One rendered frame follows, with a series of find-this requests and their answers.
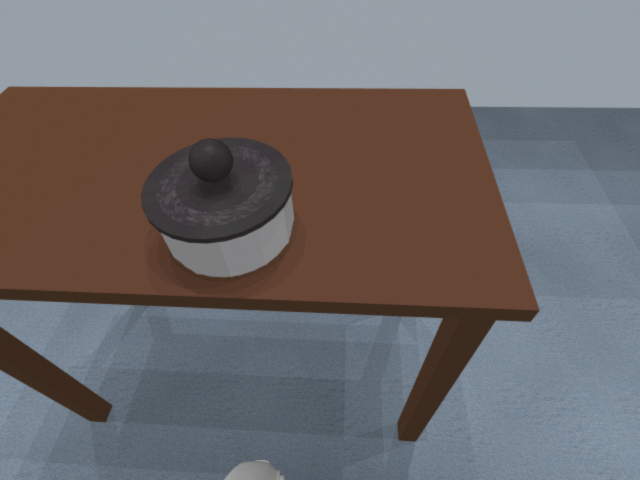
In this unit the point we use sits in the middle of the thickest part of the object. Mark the lid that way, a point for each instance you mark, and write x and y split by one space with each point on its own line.
183 207

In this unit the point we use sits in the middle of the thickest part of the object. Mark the pot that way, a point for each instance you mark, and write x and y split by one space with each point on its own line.
240 255

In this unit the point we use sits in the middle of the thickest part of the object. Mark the knob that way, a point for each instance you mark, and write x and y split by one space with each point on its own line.
210 160

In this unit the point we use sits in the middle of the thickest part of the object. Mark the table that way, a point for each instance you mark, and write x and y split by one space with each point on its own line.
396 213

